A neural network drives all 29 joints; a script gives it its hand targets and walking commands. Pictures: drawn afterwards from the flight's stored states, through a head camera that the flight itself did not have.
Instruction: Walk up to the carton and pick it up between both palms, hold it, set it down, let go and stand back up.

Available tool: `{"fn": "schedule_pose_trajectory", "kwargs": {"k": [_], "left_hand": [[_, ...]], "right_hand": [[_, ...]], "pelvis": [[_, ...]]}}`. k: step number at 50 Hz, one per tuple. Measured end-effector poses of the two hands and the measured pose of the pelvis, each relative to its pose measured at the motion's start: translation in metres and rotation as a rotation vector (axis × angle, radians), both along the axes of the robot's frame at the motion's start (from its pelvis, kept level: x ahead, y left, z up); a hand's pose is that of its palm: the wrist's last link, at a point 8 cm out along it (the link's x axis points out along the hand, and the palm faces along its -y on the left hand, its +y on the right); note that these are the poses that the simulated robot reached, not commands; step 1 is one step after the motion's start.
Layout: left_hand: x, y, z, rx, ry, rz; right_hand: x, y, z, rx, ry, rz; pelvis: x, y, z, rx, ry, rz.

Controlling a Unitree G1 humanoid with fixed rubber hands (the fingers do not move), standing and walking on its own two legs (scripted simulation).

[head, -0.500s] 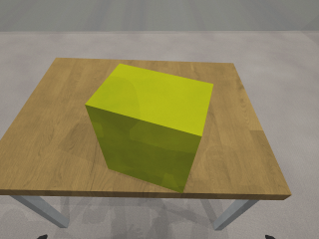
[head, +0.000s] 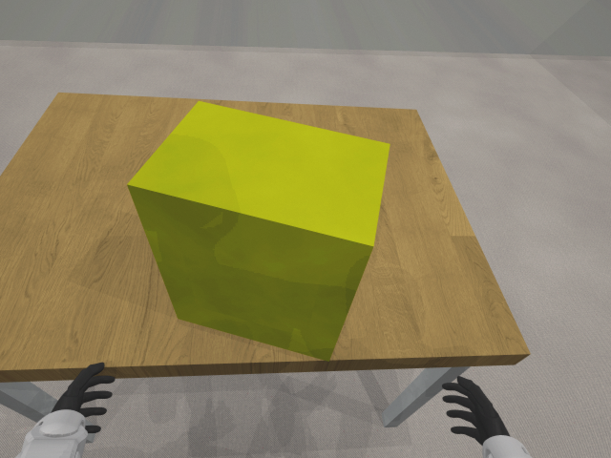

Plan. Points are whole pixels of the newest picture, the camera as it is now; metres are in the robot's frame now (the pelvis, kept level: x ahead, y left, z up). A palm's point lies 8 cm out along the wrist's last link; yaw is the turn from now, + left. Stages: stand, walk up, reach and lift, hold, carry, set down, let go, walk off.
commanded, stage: reach and lift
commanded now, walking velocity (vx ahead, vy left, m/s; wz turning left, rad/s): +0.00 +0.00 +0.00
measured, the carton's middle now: (269, 243) +0.39 +0.05 +0.05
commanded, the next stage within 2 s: none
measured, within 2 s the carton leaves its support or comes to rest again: neither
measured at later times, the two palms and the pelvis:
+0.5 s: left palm (48, 420) +0.18 +0.31 -0.04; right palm (466, 442) +0.16 -0.21 -0.04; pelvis +0.02 +0.04 +0.02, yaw -3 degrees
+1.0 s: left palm (31, 406) +0.19 +0.31 -0.01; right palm (438, 423) +0.18 -0.17 -0.02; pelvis +0.03 +0.04 +0.02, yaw -2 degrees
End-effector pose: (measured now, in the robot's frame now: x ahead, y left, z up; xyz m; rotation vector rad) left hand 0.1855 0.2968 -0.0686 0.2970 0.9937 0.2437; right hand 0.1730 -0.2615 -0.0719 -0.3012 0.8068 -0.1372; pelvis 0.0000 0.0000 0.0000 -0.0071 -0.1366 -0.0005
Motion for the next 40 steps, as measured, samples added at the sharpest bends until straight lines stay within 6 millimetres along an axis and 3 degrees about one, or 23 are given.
{"fn": "schedule_pose_trajectory", "kwargs": {"k": [9, 22, 40], "left_hand": [[-0.002, 0.008, 0.007, -0.038, -0.012, 0.0], [-0.002, 0.011, 0.022, -0.088, -0.11, -0.03], [-0.006, 0.015, 0.041, -0.16, -0.284, -0.098]], "right_hand": [[-0.024, 0.006, 0.017, -0.019, -0.021, -0.047], [-0.016, 0.048, 0.03, 0.046, -0.124, -0.077], [0.001, 0.078, 0.05, 0.105, -0.282, -0.124]], "pelvis": [[0.012, 0.013, 0.01, 0.002, 0.007, -0.037], [0.017, 0.034, 0.018, -0.003, 0.016, -0.056], [0.027, 0.043, 0.021, -0.009, 0.005, -0.047]]}}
